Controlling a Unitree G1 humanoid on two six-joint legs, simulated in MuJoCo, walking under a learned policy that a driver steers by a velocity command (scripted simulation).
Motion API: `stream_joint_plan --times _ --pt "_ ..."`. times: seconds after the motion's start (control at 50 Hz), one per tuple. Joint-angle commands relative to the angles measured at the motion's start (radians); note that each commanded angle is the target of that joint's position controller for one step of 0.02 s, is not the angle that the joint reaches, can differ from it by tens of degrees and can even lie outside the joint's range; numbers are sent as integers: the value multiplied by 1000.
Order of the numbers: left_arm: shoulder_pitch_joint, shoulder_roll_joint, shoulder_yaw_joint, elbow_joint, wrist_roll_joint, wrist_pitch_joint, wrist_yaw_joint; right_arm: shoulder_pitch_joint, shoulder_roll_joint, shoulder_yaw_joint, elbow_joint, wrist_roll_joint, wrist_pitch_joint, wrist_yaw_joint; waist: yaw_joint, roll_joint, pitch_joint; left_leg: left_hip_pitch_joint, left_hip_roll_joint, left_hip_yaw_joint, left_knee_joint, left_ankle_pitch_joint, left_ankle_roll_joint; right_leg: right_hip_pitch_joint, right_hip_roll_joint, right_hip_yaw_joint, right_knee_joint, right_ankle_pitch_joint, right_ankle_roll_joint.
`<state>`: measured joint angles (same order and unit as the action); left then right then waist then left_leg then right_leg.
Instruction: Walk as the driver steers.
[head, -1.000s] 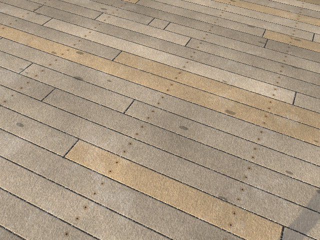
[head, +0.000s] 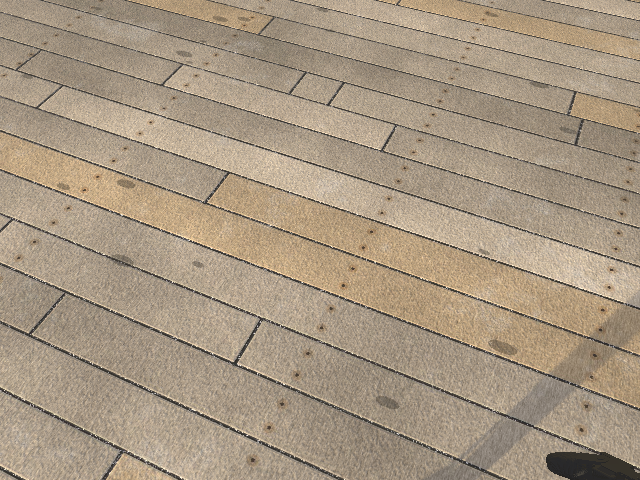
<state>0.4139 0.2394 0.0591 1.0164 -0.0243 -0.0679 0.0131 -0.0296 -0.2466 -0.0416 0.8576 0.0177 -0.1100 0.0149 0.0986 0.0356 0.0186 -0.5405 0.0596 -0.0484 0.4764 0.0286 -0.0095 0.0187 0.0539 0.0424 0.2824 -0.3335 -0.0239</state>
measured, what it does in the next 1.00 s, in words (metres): walks ahead, turning right: left foot, then right foot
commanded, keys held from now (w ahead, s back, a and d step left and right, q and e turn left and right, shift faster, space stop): w+e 0.88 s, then w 0.12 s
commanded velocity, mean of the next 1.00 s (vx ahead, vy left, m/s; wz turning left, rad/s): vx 0.50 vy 0.00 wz -0.54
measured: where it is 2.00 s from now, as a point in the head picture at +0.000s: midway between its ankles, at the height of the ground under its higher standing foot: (517, 283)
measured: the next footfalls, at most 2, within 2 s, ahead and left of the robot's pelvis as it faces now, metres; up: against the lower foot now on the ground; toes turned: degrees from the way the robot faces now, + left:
left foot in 0.04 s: +0.20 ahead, +0.14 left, +0.00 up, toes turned -2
right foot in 0.56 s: +0.42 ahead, -0.17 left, +0.00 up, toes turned -24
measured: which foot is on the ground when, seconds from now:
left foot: up 0.00-0.02, down 0.04-0.58, up 0.60-1.00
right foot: down 0.00-0.06, up 0.08-0.54, down 0.56-1.00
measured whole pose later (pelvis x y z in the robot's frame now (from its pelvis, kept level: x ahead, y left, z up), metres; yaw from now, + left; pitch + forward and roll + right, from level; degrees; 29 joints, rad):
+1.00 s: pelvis +0.53 -0.13 +0.00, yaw -34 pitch +2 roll +0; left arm 0.36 0.27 0.08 0.79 -0.02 -0.05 0.02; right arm 0.00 -0.27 -0.05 0.76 0.00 -0.11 0.03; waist 0.08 0.05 0.02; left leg -0.57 0.03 -0.06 0.50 0.07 -0.02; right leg -0.06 0.10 0.16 0.38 -0.34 -0.07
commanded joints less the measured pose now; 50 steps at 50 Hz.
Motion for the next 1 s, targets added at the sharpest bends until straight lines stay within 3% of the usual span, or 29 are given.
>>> stream_joint_plan --times 0.02,0.04,0.06,0.08,0.1,0.12,0.14,0.18,0.24,0.32,0.4,0.46,0.5,0.52,0.54,0.56,0.58,0.6,0.62,0.64,0.66,0.68,0.7,0.74,0.78,0.86,0.94,1.0 --pt "-38 163 36 -62 1 4 8 128 -170 -56 -20 3 -25 -3 -150 -121 -50 271 -22 16 -43 -95 42 -89 -231 165 142 449 -121" --pt "-55 116 19 -91 14 5 4 306 -226 -75 11 -14 -29 -11 -224 -73 -203 548 85 -76 2 -119 98 -213 -163 122 400 378 -90" --pt "49 3 -9 -119 9 -9 0 427 -322 -101 30 -28 -19 -15 -199 177 -367 944 333 -459 -44 -269 233 -592 0 -2 775 29 -11" --pt "57 46 -5 -126 -8 -21 0 424 -249 -79 27 -27 -15 -9 -196 268 -411 954 381 -689 -166 -397 262 -728 -16 84 953 -262 -13" --pt "-12 141 22 -136 -28 -23 1 347 -167 -55 10 -22 -15 -9 -189 167 -260 826 344 -541 -181 -434 212 -792 -72 105 1018 -196 -25" --pt "-60 148 27 -145 -27 -19 6 277 -133 -44 -3 -20 -13 -9 -168 96 -162 682 308 -393 -199 -365 179 -781 -121 75 1009 -108 -27" --pt "-86 136 32 -150 -16 -14 8 223 -104 -36 -2 -22 -11 -7 -144 59 -91 557 264 -288 -234 -284 164 -745 -152 67 960 -39 -25" --pt "-72 93 37 -156 -11 10 2 182 -87 -33 7 -33 -13 -7 -100 95 -38 423 217 -146 -296 -202 153 -656 -195 64 900 35 -21" --pt "-112 65 37 -194 -8 35 -3 197 -114 -46 25 -32 -21 -15 -89 54 -6 393 218 -30 -341 -78 183 -689 -207 55 844 115 -8" --pt "-212 60 33 -242 0 33 -20 221 -149 -58 36 -32 -14 -30 -107 23 22 430 205 101 -360 0 179 -718 -199 36 623 293 3" --pt "-358 50 19 -300 4 28 -49 276 -182 -68 44 -18 4 -39 -157 1 63 496 217 189 -356 16 166 -706 -179 -41 451 358 -9" --pt "-421 62 18 -344 2 31 -66 316 -202 -77 56 -3 24 -38 -165 7 80 598 246 223 -301 94 147 -715 -159 -76 385 279 -38" --pt "-402 89 30 -360 1 35 -73 305 -228 -84 49 4 38 -39 -131 35 47 636 251 256 -199 361 127 -631 -110 -125 367 185 -73" --pt "-349 113 43 -355 0 37 -73 296 -243 -89 44 8 46 -41 -94 54 3 641 247 271 -99 533 117 -542 -69 -157 368 135 -95" --pt "-228 149 66 -328 -4 39 -70 281 -250 -90 38 12 55 -42 -21 49 -62 611 224 295 74 634 98 -379 -20 -182 327 142 -125" --pt "-52 217 104 -278 -6 43 -55 284 -233 -81 31 7 56 -44 61 12 -154 466 182 311 321 533 57 -97 8 -148 277 191 -166" --pt "25 326 131 -257 -10 51 -32 319 -126 -49 -8 -37 46 -40 28 -211 -218 102 82 308 676 -146 1 198 -221 241 244 169 -261" --pt "-3 356 120 -300 0 32 -40 338 -80 -24 -55 -24 2 -27 -31 -283 -376 -167 -93 66 911 -654 -23 381 -397 793 53 -16 -432" --pt "-2 264 92 -296 8 17 -49 204 -162 -43 -80 20 -30 -15 27 -150 -309 -287 -44 -37 947 -585 1 357 -384 725 -13 0 -372" --pt "-41 223 80 -293 7 5 -49 172 -164 -42 -92 31 -46 -11 3 -129 -192 -313 -1 -25 886 -491 27 237 -349 570 -5 70 -332" --pt "-121 191 70 -307 4 -1 -47 183 -159 -43 -72 8 -50 -20 -48 -44 -128 -244 44 -29 796 -414 29 83 -300 454 -3 159 -293" --pt "-182 157 58 -323 9 -2 -44 199 -174 -55 -62 -11 -41 -26 -87 -51 -91 -165 71 -33 714 -370 22 -39 -265 372 -15 257 -272" --pt "-207 146 52 -336 18 -3 -40 216 -175 -59 -61 -15 -26 -23 -111 -69 -82 -104 83 -37 679 -342 13 -113 -246 339 -38 304 -267" --pt "-194 165 56 -334 13 -8 -28 211 -148 -56 -73 -27 -4 -23 -122 -63 -71 -70 73 -19 596 -303 -17 -184 -226 291 -61 400 -277" --pt "-158 191 63 -325 9 -9 -13 145 -125 -49 -101 -35 5 -27 -108 -60 -43 -94 53 -6 472 -205 -45 -215 -203 245 -73 430 -269" --pt "-102 194 64 -310 3 1 3 1 -91 -32 -148 -26 -2 -14 -52 -106 -9 -33 -11 3 164 41 -52 -258 -143 195 -61 315 -208" --pt "-40 178 59 -276 0 4 4 -60 -108 -29 -177 -12 -16 7 -19 -127 1 9 -28 -5 45 102 -28 -192 -185 241 -16 253 -190" --pt "-19 177 58 -259 7 12 10 -43 -137 -36 -182 -14 -28 19 -33 -149 5 16 -30 -4 7 -12 13 -84 -237 297 57 324 -177"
